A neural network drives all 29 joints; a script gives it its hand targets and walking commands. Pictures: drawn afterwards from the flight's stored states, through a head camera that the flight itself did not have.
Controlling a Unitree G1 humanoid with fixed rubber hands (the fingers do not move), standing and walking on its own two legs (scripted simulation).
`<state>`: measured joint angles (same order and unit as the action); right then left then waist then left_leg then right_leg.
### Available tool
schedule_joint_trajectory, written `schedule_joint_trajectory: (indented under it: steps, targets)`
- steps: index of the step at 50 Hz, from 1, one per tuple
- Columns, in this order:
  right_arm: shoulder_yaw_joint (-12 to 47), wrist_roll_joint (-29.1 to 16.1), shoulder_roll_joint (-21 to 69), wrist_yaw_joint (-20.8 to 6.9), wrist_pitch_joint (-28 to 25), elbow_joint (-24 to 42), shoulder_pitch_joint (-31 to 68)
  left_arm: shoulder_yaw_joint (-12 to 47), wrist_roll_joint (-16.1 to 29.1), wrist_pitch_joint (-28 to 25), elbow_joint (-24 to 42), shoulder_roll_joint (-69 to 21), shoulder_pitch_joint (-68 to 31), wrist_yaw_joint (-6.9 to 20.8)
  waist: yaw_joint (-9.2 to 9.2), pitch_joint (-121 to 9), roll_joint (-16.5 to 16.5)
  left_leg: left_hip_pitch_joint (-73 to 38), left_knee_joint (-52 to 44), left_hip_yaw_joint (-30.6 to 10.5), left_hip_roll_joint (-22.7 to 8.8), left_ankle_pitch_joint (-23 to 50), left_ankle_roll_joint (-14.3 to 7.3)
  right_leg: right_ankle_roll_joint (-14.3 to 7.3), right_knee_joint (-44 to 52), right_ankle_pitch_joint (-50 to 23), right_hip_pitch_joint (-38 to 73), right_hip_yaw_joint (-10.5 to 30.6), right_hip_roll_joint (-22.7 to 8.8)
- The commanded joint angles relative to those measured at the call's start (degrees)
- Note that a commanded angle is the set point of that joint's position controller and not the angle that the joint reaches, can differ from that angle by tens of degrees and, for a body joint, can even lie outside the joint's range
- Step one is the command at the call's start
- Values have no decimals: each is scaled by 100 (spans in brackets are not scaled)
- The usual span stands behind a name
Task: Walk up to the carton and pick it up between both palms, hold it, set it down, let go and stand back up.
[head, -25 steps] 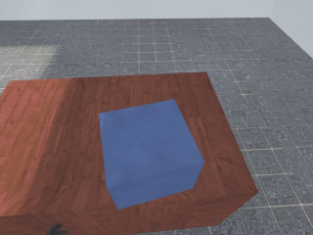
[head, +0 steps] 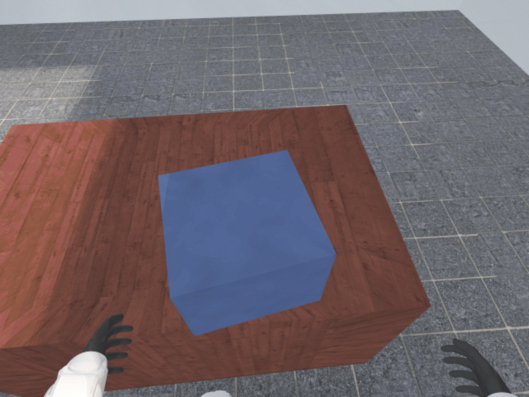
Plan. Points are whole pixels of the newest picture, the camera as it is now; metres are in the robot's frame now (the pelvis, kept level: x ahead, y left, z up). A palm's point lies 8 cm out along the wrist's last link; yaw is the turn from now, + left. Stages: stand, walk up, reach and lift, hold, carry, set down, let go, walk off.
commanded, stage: reach and lift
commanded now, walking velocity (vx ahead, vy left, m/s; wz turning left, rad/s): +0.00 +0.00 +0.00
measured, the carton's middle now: (242, 240) +0.42 +0.08 -0.09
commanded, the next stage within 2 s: none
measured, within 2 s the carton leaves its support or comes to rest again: neither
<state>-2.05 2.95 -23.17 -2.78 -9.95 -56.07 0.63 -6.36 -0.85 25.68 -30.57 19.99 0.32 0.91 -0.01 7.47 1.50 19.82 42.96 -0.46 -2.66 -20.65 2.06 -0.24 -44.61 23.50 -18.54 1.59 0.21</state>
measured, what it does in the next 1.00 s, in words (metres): stands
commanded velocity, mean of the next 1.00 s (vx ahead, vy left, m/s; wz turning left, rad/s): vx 0.00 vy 0.00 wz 0.00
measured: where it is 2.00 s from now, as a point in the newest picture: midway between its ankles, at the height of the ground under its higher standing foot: outside the picture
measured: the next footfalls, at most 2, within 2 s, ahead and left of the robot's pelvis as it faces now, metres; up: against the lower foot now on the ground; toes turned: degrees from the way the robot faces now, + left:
none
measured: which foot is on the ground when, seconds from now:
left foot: down 0.00-1.00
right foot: down 0.00-1.00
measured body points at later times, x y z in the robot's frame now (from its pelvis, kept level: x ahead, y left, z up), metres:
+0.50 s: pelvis -0.02 +0.01 +0.01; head +0.01 +0.02 +0.46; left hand +0.17 +0.28 -0.07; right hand +0.14 -0.29 -0.06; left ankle +0.03 +0.15 -0.71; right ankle +0.01 -0.12 -0.71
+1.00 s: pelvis +0.00 +0.00 +0.01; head +0.03 +0.01 +0.46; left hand +0.17 +0.25 -0.06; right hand +0.17 -0.28 -0.05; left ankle +0.03 +0.15 -0.71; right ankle +0.01 -0.12 -0.71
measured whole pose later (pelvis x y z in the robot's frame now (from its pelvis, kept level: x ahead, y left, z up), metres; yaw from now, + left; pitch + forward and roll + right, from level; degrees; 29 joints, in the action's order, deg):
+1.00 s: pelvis +0.00 +0.00 +0.01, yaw +0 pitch +0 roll +0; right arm 0.3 -13.7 -22.1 -11.8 -25.1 -49.5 -7.5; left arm -6.0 -0.9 -6.4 -28.1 9.1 13.0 -7.9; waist 0.0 4.2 1.7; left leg 19.1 35.5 -0.4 -2.7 -16.1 2.2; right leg 0.1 -36.9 18.9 -17.8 1.6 0.2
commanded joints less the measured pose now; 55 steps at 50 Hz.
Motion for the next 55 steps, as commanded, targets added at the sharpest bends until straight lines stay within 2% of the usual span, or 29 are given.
schedule_joint_trajectory:
  steps: [1,3,4,5,9,12,13,14,17,20,21,22,25,28,29,30,31,32,34,35,36,37,39,40,42,43,46,48,55]
  targets:
    - [-556,-305,-946,-100,-247,455,-233,-409,-542,-267,761,478,167,-132,157,-1622,85,-1635,-634,359,287,1973,-64,-50,1392,-2918,117,-492,151]
    - [-630,-350,-944,-165,-374,504,-266,-408,-458,-428,847,432,100,-194,188,-1609,181,-1598,-694,334,251,1866,-77,-51,1416,-2615,38,-494,159]
    - [-662,-401,-988,-183,-443,625,-301,-397,-461,-495,1008,370,199,-244,72,-1808,22,-1738,-760,295,212,2019,-75,-72,1465,-2524,111,-511,157]
    - [-682,-496,-929,-234,-522,759,-360,-306,-359,-602,1128,225,295,-290,108,-1828,123,-1869,-727,238,187,2227,-63,-45,1449,-2637,-18,-552,194]
    - [-714,-568,-941,-290,-685,1089,-368,-316,-276,-908,1117,191,330,-403,-12,-1781,248,-1722,-927,316,243,1820,-120,-50,1599,-2288,-27,-481,189]
    - [-761,-705,-1005,-457,-730,1274,-332,-146,-201,-1118,1374,-17,307,-579,-26,-1847,-190,-1623,-1184,275,131,1443,-33,-129,1619,-1561,-2,-543,303]
    - [-734,-696,-996,-474,-714,1187,-323,-125,-111,-1157,1254,38,306,-603,-12,-1711,3,-1358,-1257,296,146,1180,-76,-125,1661,-1413,13,-484,293]
    - [-821,-700,-1022,-514,-680,1182,-364,16,-93,-1168,1304,-73,381,-629,35,-1612,-157,-1450,-1407,216,52,996,-58,-138,1660,-1310,-59,-547,308]
    - [-753,-773,-916,-564,-643,1325,-399,52,-10,-1245,1324,-174,388,-694,35,-1562,-76,-1236,-1550,295,93,441,-117,-158,1739,-1013,38,-473,245]
    - [-619,-841,-964,-603,-650,1447,-441,49,-5,-1362,1123,-224,423,-725,-53,-1489,143,-1160,-1569,370,139,265,-190,-137,1763,-767,-32,-422,211]
    - [-653,-881,-920,-602,-677,1437,-422,59,5,-1418,1262,-289,442,-752,-94,-1506,4,-1135,-1671,333,114,333,-163,-163,1765,-880,82,-436,226]
    - [-625,-896,-924,-627,-659,1428,-429,110,69,-1464,1170,-268,452,-730,-35,-1391,134,-1139,-1635,358,137,209,-163,-149,1822,-671,-66,-408,218]
    - [-542,-963,-869,-671,-661,1437,-453,177,97,-1618,1233,-404,404,-798,-53,-1297,73,-1008,-1691,371,123,-134,-188,-160,1805,-385,-139,-355,168]
    - [-353,-1108,-769,-700,-793,1558,-462,141,71,-1814,1129,-438,533,-808,-170,-1487,83,-1103,-1635,410,168,116,-201,-186,1792,-557,-78,-338,163]
    - [-326,-1142,-735,-698,-802,1505,-464,109,110,-1904,1098,-444,500,-813,-111,-1428,137,-1143,-1602,419,194,174,-172,-184,1854,-478,-140,-287,156]
    - [-263,-1173,-748,-689,-867,1583,-441,99,95,-1973,1032,-424,616,-817,-176,-1396,287,-1167,-1569,434,238,387,-216,-185,1898,-560,-180,-258,148]
    - [-146,-1257,-679,-704,-883,1571,-463,65,118,-2058,1186,-437,528,-828,-160,-1449,209,-1151,-1574,426,229,326,-195,-198,1888,-518,-85,-226,136]
    - [-133,-1264,-708,-714,-938,1648,-358,54,126,-2208,1289,-403,486,-879,-267,-1486,119,-1156,-1616,453,252,426,-169,-216,1914,-523,-104,-245,145]
    - [-46,-1391,-695,-758,-1057,1501,-439,81,101,-2347,1161,-524,702,-911,-293,-1524,72,-1122,-1617,420,207,460,-148,-244,1856,-622,-48,-249,165]
    - [35,-1446,-726,-804,-1108,1462,-443,95,80,-2432,1131,-581,784,-932,-398,-1583,-3,-1224,-1656,421,201,522,-141,-260,1840,-644,-52,-279,195]
    - [60,-1502,-755,-842,-1131,1231,-505,175,67,-2507,1079,-692,886,-947,-322,-1511,-50,-1327,-1655,394,172,672,-84,-293,1841,-755,-163,-329,254]
    - [87,-1533,-763,-837,-1213,1376,-464,147,84,-2582,1069,-680,921,-932,-341,-1558,96,-1286,-1631,393,195,731,-86,-285,1852,-834,-97,-311,249]
    - [152,-1608,-824,-865,-1301,1307,-441,95,83,-2740,1098,-684,937,-968,-408,-1431,24,-1229,-1644,418,223,803,-85,-303,1915,-721,-53,-266,233]
    - [189,-1674,-750,-880,-1384,1262,-505,140,168,-2834,1049,-751,1068,-970,-418,-1487,203,-1310,-1597,432,233,1082,-89,-309,1937,-927,-45,-270,242]
    - [340,-1782,-788,-917,-1513,1275,-439,98,145,-3088,1177,-757,1064,-1013,-518,-1688,86,-1445,-1565,463,242,1234,-58,-320,1938,-924,-46,-251,248]
    - [392,-1849,-742,-926,-1579,974,-591,88,104,-3164,1001,-846,1214,-980,-432,-1615,-28,-1522,-1542,446,241,1376,-22,-332,1962,-1064,-51,-239,231]
    - [451,-1984,-821,-949,-1805,987,-494,104,189,-3479,984,-848,1304,-992,-556,-1711,124,-1507,-1509,412,251,1692,-8,-341,1966,-1205,38,-234,279]
    - [599,-2135,-868,-991,-1930,973,-461,56,201,-3721,1028,-868,1300,-1029,-634,-1690,2,-1504,-1518,479,277,1762,46,-348,1996,-1113,-2,-222,279]
    - [718,-2436,-918,-1062,-2368,696,-367,304,433,-4302,906,-1102,1355,-1023,-565,-1730,-36,-1341,-1387,442,294,1931,155,-376,1944,-1138,-27,-208,323]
